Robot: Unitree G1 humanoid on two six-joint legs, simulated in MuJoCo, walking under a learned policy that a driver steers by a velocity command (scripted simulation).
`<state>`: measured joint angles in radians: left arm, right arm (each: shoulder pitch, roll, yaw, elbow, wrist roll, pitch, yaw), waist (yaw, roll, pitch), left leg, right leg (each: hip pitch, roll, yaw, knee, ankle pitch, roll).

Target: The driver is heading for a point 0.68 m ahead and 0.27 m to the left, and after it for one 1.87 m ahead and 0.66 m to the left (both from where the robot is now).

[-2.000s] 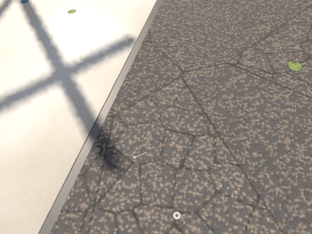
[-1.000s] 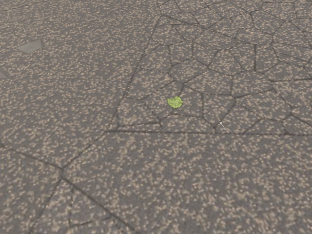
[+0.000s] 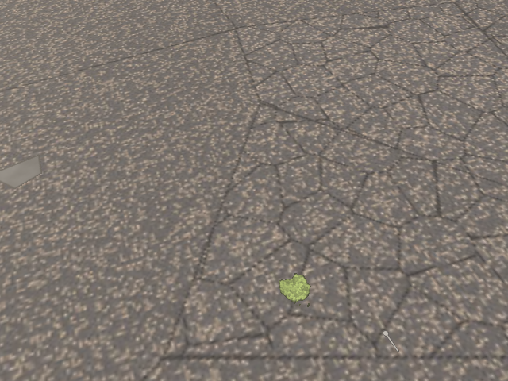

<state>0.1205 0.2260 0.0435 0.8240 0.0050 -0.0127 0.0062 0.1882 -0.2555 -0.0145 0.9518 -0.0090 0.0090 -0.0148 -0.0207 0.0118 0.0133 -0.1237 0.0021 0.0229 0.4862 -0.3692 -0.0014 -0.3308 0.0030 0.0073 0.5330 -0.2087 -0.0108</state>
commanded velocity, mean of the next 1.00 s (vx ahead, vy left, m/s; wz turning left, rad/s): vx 0.41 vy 0.00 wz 0.22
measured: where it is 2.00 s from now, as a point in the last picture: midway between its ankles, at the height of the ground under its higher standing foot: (154, 268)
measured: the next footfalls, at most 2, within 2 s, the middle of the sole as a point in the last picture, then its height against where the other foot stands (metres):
right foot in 0.56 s outside the picture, level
left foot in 1.10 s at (192, 375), level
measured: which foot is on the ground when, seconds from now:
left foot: down 0.00-0.56, up 0.58-1.00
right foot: down 0.00-0.24, up 0.26-0.54, down 0.56-1.00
